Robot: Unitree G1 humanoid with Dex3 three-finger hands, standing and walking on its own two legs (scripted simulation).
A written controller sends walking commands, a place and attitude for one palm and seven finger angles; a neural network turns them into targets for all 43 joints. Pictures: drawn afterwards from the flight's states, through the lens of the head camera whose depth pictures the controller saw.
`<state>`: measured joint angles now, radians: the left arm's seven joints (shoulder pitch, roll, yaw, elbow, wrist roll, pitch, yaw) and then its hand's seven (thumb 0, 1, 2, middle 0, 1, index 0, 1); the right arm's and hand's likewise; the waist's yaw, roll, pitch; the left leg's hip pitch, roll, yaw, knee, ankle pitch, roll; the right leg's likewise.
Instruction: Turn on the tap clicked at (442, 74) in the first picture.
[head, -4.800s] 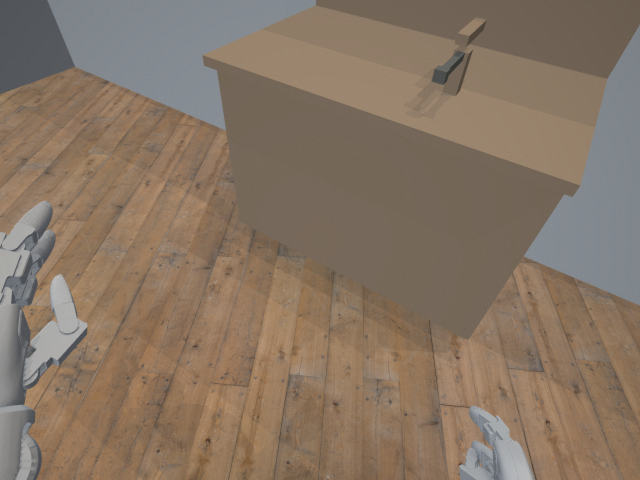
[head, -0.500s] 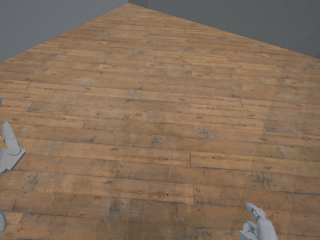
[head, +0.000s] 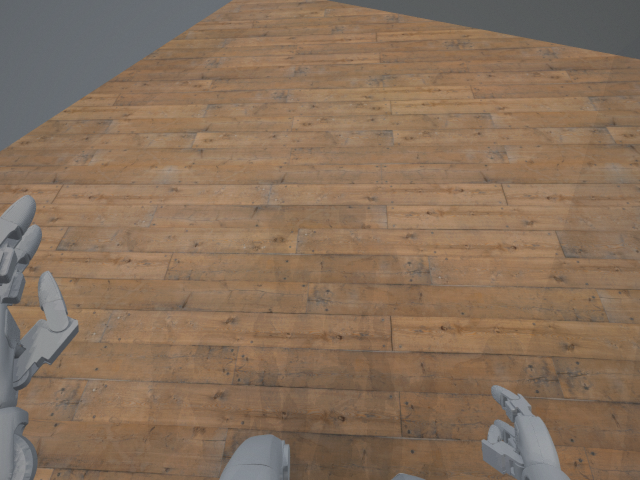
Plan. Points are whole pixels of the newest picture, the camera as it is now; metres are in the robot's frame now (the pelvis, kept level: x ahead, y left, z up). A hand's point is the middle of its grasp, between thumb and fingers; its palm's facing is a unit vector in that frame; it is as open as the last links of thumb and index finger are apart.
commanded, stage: walk to a spot facing it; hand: left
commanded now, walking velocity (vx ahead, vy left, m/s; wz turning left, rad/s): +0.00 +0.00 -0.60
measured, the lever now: out of the picture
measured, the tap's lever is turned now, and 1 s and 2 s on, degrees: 0 0 0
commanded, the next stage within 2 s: turn to face it in 0.78 s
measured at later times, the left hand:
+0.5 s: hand (181, 201) +0.35 +0.16 +0.19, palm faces +0.10 -0.90 -0.43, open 7.5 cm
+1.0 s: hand (302, 225) +0.31 +0.03 +0.20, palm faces -0.09 -0.85 -0.52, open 7.4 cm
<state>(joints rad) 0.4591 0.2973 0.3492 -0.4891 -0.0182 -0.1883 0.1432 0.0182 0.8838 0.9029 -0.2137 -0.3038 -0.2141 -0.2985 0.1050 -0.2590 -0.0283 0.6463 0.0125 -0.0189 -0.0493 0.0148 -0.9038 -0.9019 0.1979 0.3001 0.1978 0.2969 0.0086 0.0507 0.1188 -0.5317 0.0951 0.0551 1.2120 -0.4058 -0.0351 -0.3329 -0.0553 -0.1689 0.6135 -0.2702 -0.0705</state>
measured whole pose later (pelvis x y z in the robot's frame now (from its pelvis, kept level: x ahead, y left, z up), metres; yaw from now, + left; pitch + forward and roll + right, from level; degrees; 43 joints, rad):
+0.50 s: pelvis +0.06 +0.01 +0.01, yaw -18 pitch +0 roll -1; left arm 0.43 0.38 0.37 -0.61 -0.03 -0.20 0.13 0.02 0.89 0.90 -0.21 -0.30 -0.21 -0.30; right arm 0.20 -0.12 0.04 0.52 0.01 -0.04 0.02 0.01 -0.90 -0.90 0.20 0.30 0.20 0.30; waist 0.03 0.01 0.13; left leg -0.27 0.21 0.29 0.56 -0.26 -0.03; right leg -0.46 -0.06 -0.11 0.87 -0.37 0.05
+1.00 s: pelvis +0.00 -0.05 +0.01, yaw -33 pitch +0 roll +2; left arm 0.52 0.40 0.42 -0.55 -0.07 -0.21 0.15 0.02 0.88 0.90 -0.22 -0.30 -0.22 -0.30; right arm 0.14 -0.28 -0.07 0.58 0.02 0.05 -0.02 0.01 -0.91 -0.90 0.19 0.30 0.19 0.30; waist -0.01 0.03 0.07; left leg -0.56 0.06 -0.01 1.20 -0.36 -0.09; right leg -0.35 0.09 0.01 0.48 -0.13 -0.12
